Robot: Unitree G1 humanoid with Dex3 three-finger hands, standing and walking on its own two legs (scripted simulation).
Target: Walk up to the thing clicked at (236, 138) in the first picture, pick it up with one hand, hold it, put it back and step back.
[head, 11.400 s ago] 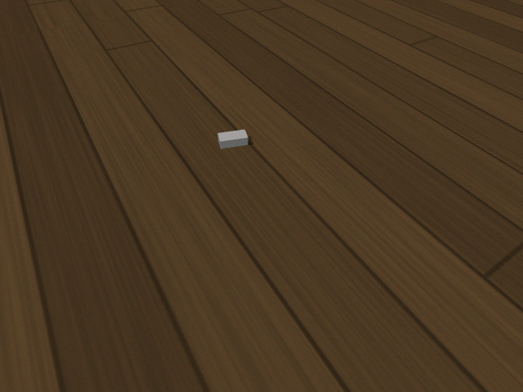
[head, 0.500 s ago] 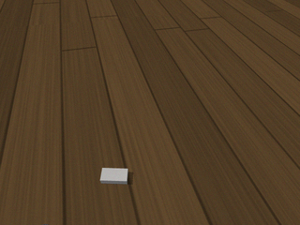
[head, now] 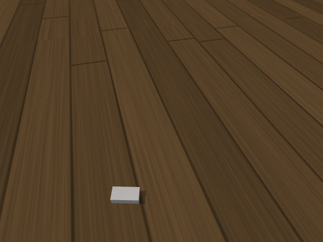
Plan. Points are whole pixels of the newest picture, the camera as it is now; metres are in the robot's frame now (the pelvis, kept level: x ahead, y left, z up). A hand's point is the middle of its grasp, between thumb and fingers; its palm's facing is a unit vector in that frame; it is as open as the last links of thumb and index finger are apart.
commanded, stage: walk up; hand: left
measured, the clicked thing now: (125, 195) +0.52 +0.21 -0.75
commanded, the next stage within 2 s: stand in 0.64 s
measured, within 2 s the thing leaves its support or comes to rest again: neither
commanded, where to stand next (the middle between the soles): +0.17 -0.01 m, yaw -2 degrees
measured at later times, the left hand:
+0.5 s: hand out of the picture +0.13 +0.25 -0.15, palm faces -0.02 -0.94 -0.33, open 7.4 cm
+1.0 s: hand out of the picture +0.10 +0.25 -0.15, palm faces -0.04 -0.94 -0.33, open 7.4 cm
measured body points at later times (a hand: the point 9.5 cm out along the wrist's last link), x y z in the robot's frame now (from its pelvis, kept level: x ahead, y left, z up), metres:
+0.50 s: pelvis +0.02 +0.00 +0.00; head +0.03 +0.00 +0.45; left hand +0.13 +0.30 -0.12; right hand +0.11 -0.30 -0.12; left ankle +0.02 +0.13 -0.74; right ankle +0.02 -0.13 -0.74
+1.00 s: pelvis +0.01 +0.00 +0.01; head +0.03 +0.00 +0.46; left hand +0.10 +0.29 -0.13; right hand +0.09 -0.30 -0.13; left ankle +0.02 +0.13 -0.74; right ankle +0.02 -0.13 -0.74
